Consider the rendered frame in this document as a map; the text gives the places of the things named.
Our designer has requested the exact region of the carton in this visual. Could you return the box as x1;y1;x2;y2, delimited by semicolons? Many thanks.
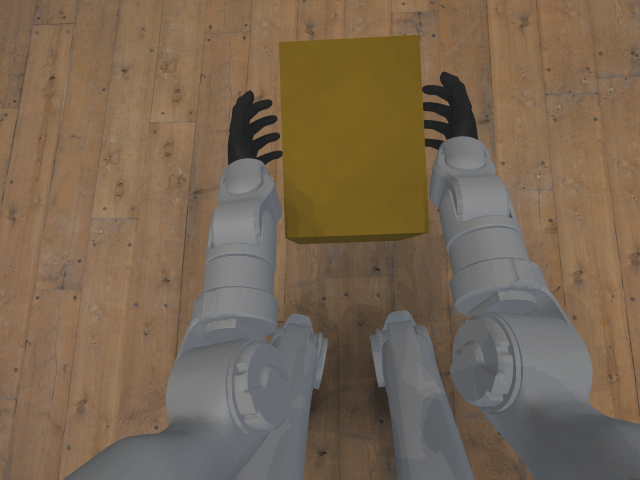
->
279;35;430;244

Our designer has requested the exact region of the robot left upper arm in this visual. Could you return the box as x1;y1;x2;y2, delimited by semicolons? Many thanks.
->
63;337;293;480

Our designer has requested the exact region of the robot left forearm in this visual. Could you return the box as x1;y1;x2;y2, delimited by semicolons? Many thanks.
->
166;158;282;408

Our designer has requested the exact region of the robot right forearm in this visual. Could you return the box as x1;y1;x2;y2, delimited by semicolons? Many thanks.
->
429;136;593;377

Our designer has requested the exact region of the robot right hand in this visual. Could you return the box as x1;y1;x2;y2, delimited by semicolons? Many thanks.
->
422;72;478;150

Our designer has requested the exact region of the right robot shin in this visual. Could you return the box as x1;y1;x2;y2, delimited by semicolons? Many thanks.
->
382;311;435;357

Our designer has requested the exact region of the left robot shin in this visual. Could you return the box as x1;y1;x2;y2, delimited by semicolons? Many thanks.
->
270;314;314;345

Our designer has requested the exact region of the robot left hand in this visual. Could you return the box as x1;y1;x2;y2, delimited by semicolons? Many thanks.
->
228;90;283;165

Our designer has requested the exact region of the robot shin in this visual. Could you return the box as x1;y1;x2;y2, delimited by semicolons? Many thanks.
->
270;314;314;345
382;311;435;357

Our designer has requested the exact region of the robot right upper arm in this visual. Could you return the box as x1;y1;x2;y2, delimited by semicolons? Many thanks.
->
450;311;640;480

